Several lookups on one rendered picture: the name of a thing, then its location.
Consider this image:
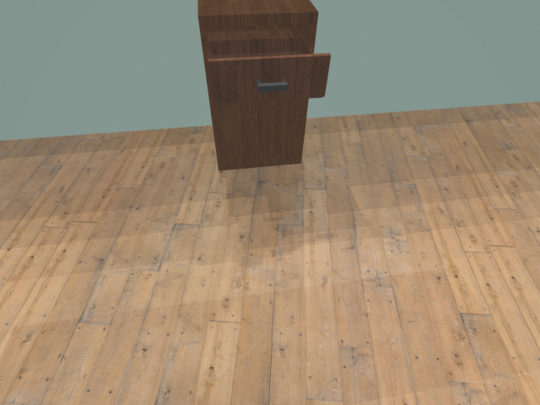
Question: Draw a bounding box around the cabinet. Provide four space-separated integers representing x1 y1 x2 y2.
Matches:
197 0 318 170

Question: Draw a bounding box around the handle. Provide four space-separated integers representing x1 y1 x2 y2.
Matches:
257 78 288 92

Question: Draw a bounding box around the drawer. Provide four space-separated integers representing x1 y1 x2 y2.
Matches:
208 36 331 105

